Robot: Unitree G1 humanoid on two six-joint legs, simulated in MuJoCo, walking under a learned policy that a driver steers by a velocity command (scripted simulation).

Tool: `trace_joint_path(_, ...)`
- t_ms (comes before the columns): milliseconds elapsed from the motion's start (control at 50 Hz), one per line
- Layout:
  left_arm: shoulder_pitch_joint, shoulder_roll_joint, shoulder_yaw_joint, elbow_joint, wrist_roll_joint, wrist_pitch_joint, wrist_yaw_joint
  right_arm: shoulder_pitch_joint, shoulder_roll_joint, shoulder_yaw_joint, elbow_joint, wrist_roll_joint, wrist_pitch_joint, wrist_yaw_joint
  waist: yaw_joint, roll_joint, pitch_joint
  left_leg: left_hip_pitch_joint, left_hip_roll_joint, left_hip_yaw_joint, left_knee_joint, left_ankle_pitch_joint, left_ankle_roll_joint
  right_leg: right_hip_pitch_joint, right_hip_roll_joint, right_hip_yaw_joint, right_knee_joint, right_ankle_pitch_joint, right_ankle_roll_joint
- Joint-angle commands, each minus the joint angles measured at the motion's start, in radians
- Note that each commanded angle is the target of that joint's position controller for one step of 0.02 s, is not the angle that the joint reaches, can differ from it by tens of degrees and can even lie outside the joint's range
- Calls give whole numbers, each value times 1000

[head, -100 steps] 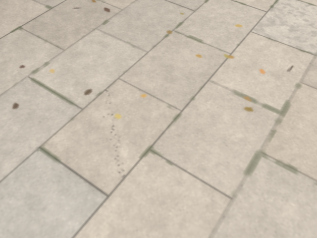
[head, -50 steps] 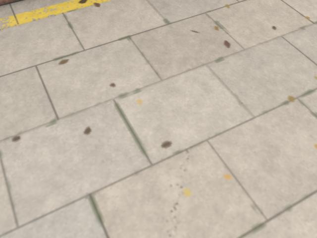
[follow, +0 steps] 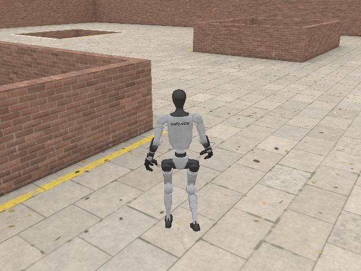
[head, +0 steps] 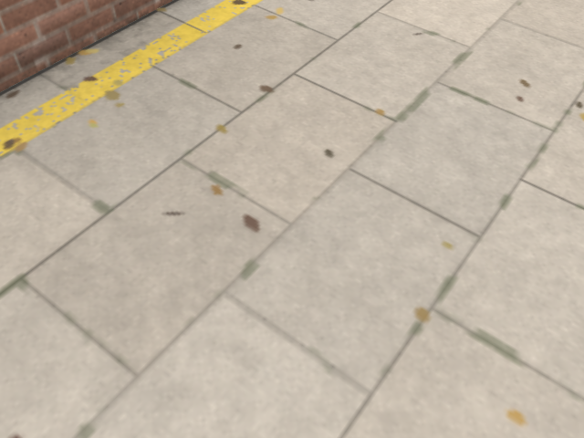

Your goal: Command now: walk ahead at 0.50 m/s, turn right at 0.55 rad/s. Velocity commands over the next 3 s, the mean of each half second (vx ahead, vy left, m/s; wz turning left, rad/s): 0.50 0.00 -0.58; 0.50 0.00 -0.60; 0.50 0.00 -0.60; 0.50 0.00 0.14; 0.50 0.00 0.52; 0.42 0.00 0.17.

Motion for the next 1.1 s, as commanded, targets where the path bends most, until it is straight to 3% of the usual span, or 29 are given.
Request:
trace_joint_path(20,-90,113,34,-118,9,-14,-5,111,-104,-33,-15,-4,7,-8,-72,130,8,338,306,-367,-290,-74,153,-398,-134,15,104,117,12)
trace_joint_path(60,-71,75,30,-117,-1,-3,-13,99,-96,-32,0,-3,1,-8,-48,166,19,272,273,-250,-334,24,150,-343,-154,-13,67,153,17)
trace_joint_path(140,-127,42,21,-139,8,7,-15,115,-141,-48,43,-3,-5,-10,-47,123,31,292,291,-116,-370,203,175,-399,-170,-20,-50,256,41)
trace_joint_path(240,-261,16,9,-163,6,-7,-43,132,-173,-52,83,5,12,-19,-93,107,57,336,267,49,-369,267,137,-351,-160,-90,-326,477,29)
trace_joint_path(320,-353,16,8,-204,0,-9,-67,175,-206,-61,117,23,31,-19,-115,106,93,425,303,102,-344,322,116,-326,-142,-148,-455,429,-9)
trace_joint_path(380,-299,62,32,-211,9,-2,-72,165,-249,-74,121,36,49,-26,-54,146,37,482,309,162,-176,761,87,-178,-62,-224,-493,277,-70)
trace_joint_path(400,-194,96,52,-188,9,1,-69,157,-260,-78,119,38,57,-31,11,148,-23,470,295,185,-25,892,73,-40,-19,-247,-525,264,-100)
trace_joint_path(420,-19,150,84,-142,7,6,-56,151,-242,-70,113,39,59,-36,102,117,-111,357,259,210,197,853,41,222,12,-233,-587,336,-141)
trace_joint_path(440,106,238,109,-114,1,16,-32,186,-158,-40,88,-2,51,-33,119,-67,-205,59,198,205,529,281,-1,539,-180,57,-581,388,-210)
trace_joint_path(460,47,308,107,-150,-1,1,-35,228,-80,-8,23,-7,17,-21,21,-255,-341,-311,-19,40,852,-405,-47,778,-403,674,-763,167,-419)
trace_joint_path(480,71,218,85,-151,6,-12,-42,118,-182,-29,12,28,-16,-5,101,-111,-351,-417,36,-115,899,-346,-31,767,-396,665,-833,99,-379)
trace_joint_path(500,43,175,70,-139,11,-22,-42,55,-184,-27,-13,52,-30,1,88,-82,-211,-454,75,-96,849,-264,-12,651,-360,514,-832,153,-336)
trace_joint_path(520,-21,150,61,-142,9,-28,-42,51,-168,-23,-4,33,-34,-5,34,25,-120,-401,118,-94,751,-190,-11,485,-311,397,-834,267,-298)
trace_joint_path(540,-81,121,51,-152,14,-30,-39,53,-176,-30,5,8,-28,-12,-3,30,-84,-330,144,-93,665,-153,-20,366,-276,319,-844,369,-277)
trace_joint_path(580,-129,112,45,-162,25,-32,-32,82,-170,-35,11,-4,-4,-9,-48,2,-53,-244,155,-87,598,-116,-42,233,-243,265,-886,476,-279)
trace_joint_path(640,-104,136,51,-135,19,-36,-13,35,-127,-23,-2,-14,16,-13,-46,9,-18,-228,135,-58,455,-28,-85,127,-207,179,-905,554,-279)
trace_joint_path(720,-48,150,55,-101,8,-25,3,-128,-85,-3,-38,-7,12,-3,19,-25,13,-154,74,-49,139,236,-94,79,-143,124,-886,430,-215)
trace_joint_path(780,3,158,59,-72,0,-19,4,-195,-104,-8,-61,11,2,9,46,-40,18,-100,43,-66,31,275,-85,109,-166,186,-850,348,-198)
trace_joint_path(840,12,146,57,-59,-1,-12,8,-181,-144,-27,-66,15,-8,16,27,-70,12,-60,35,-92,-32,173,-53,193,-198,280,-763,314,-176)
trace_joint_path(880,-7,125,52,-63,2,-5,8,-75,-160,-44,-42,15,-16,11,-32,-92,-15,81,28,-66,-84,120,-13,194,-171,296,-673,347,-145)
trace_joint_path(900,-9,78,36,-71,8,-7,5,30,-191,-58,-28,1,-21,5,-83,-62,-100,268,96,-112,-82,108,31,144,-119,249,-515,354,-111)
trace_joint_path(920,56,17,17,-91,6,-12,4,161,-265,-76,-19,-20,-21,-4,-100,116,-245,613,309,-380,-90,26,138,-108,-9,124,-195,160,-43)
trace_joint_path(940,121,35,10,-109,-12,-19,7,235,-274,-84,17,-5,-6,6,-84,387,-325,756,457,-778,-204,-259,236,-352,22,53,60,-154,-7)
trace_joint_path(960,79,126,32,-91,-17,-16,8,193,-190,-62,-1,10,-1,6,-99,252,-203,664,437,-746,-246,-414,208,-438,-44,74,167,-90,5)
trace_joint_path(980,-12,151,39,-104,-8,-9,8,150,-153,-51,-8,8,9,1,-106,170,-96,543,400,-592,-253,-349,170,-447,-77,35,189,-10,11)
trace_joint_path(1000,-54,140,40,-113,3,-6,6,104,-133,-42,-8,0,14,-1,-87,120,-28,424,357,-472,-274,-222,156,-416,-106,17,155,55,14)
trace_joint_path(1020,-69,125,44,-118,7,-2,3,76,-110,-35,-1,-5,14,-3,-65,130,7,350,322,-384,-296,-128,148,-384,-136,17,111,97,14)
trace_joint_path(1060,-52,85,40,-114,-3,9,-5,59,-98,-33,12,-4,8,-5,-41,168,25,270,280,-254,-343,-27,143,-322,-162,-11,69,136,15)
trace_joint_path(1100,-78,61,34,-126,1,16,-6,70,-119,-41,32,1,-1,-5,-40,149,35,264,285,-177,-372,64,161,-345,-171,-20,24,181,25)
